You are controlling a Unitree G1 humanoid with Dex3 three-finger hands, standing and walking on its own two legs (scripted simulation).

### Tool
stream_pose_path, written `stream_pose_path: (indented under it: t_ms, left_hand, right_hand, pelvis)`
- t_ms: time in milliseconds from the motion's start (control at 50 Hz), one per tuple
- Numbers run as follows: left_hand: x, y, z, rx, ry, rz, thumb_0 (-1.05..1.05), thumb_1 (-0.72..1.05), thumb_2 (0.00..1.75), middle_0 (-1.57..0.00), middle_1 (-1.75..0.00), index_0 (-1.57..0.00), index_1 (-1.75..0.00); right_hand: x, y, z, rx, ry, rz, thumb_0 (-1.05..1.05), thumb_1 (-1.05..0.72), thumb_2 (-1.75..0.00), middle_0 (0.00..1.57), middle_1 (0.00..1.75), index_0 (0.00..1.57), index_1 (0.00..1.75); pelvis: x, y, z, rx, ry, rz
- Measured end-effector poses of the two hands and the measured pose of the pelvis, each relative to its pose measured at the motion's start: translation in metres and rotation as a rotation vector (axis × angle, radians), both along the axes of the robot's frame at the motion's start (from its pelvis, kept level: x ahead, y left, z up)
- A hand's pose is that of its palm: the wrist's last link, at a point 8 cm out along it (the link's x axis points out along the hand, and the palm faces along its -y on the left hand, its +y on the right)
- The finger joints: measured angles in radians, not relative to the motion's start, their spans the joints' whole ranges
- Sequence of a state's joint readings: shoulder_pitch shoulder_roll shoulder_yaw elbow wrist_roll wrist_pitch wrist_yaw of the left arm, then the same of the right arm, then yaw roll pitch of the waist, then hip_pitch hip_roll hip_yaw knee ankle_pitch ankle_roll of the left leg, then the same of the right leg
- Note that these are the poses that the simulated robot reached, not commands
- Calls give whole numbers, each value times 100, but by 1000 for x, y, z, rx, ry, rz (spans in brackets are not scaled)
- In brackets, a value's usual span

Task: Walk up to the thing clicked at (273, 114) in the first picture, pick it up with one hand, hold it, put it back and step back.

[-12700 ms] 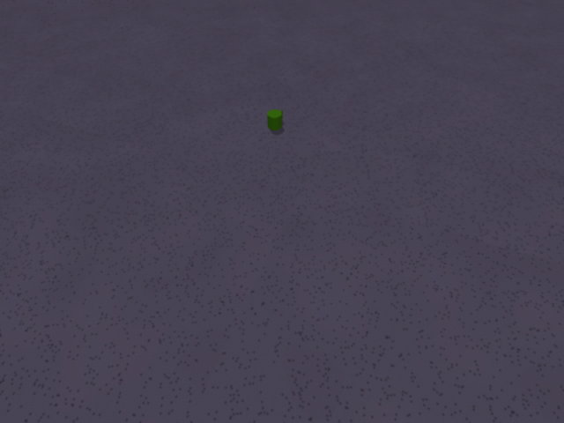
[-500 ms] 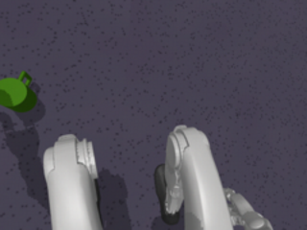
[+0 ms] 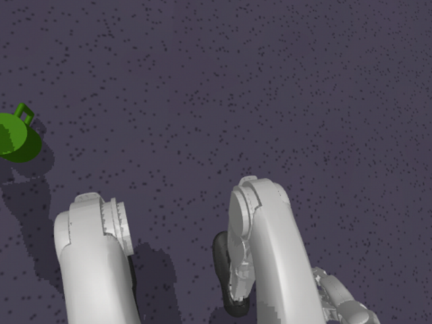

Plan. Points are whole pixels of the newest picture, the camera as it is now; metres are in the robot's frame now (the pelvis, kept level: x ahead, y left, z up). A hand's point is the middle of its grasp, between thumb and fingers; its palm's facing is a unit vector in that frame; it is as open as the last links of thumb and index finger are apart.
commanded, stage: rise first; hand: left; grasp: from above
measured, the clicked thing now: (15, 132) +0.46 +0.37 -0.27
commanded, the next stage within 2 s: approach in 0.96 s
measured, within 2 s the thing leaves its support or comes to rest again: neither
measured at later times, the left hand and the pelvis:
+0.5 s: hand out of the picture +0.39 +0.41 -0.15, palm faces -0.43 -0.12 -0.90, open 13.9 cm; pelvis +0.00 +0.00 +0.00, yaw +0 degrees
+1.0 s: hand out of the picture +0.39 +0.42 -0.14, palm faces -0.43 -0.11 -0.90, open 13.7 cm; pelvis +0.00 +0.00 +0.00, yaw +0 degrees
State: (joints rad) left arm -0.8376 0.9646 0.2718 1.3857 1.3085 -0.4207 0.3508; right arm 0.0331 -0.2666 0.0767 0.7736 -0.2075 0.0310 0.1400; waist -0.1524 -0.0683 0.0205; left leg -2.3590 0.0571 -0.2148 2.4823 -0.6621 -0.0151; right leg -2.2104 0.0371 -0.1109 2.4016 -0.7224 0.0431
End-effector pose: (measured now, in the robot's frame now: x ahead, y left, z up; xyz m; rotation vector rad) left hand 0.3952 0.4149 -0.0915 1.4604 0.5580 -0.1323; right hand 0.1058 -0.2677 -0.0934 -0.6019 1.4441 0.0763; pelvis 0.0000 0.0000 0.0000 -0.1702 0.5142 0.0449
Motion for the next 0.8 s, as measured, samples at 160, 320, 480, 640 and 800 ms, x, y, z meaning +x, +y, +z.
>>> stream_pose_path:
  t_ms: [160,320,480,640,800]
  left_hand:
    - [4,-4,0,4,-5,-3,0,-55,104,-13,-96,-9,-100]
    - [5,1,1,13,9,14,0,-52,101,-15,-95,-11,-99]
    - [4,1,2,8,15,3,0,-51,100,-16,-96,-12,-98]
    - [5,0,8,8,4,-9,0,-50,99,-16,-95,-13,-98]
    - [5,0,13,13,2,-9,0,-49,98,-18,-94,-14,-97]
  right_hand:
    - [-7,0,3,1,0,-11,0,-90,-90,20,30,20,30]
    - [-11,0,4,1,-2,-13,0,-90,-90,20,30,20,30]
    - [-11,1,4,10,10,-15,0,-90,-90,20,30,20,30]
    - [-3,3,3,19,-8,-13,0,-90,-90,20,30,20,30]
    - [0,3,5,21,-29,-10,0,-90,-90,20,30,20,30]
  pelvis:
    - [-1,0,1,-2,1,0]
    - [-1,1,1,-5,0,0]
    - [0,1,2,-6,4,2]
    - [-1,1,3,-5,2,3]
    - [-3,2,4,-6,0,5]
